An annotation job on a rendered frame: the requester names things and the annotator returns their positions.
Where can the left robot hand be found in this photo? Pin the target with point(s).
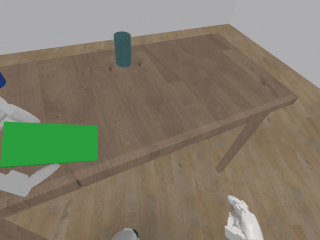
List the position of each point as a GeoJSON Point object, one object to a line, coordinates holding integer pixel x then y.
{"type": "Point", "coordinates": [16, 182]}

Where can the right robot hand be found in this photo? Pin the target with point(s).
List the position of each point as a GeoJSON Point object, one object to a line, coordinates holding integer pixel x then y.
{"type": "Point", "coordinates": [246, 227]}

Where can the left robot shin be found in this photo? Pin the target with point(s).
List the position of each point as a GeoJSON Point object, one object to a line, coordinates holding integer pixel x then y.
{"type": "Point", "coordinates": [128, 229]}

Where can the left robot thigh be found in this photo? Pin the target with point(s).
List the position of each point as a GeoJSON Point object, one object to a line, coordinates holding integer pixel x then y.
{"type": "Point", "coordinates": [125, 235]}

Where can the table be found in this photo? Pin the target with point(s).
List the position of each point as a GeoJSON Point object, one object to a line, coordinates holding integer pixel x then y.
{"type": "Point", "coordinates": [174, 94]}

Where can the sponge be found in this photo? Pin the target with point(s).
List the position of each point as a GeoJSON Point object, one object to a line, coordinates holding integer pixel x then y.
{"type": "Point", "coordinates": [29, 144]}

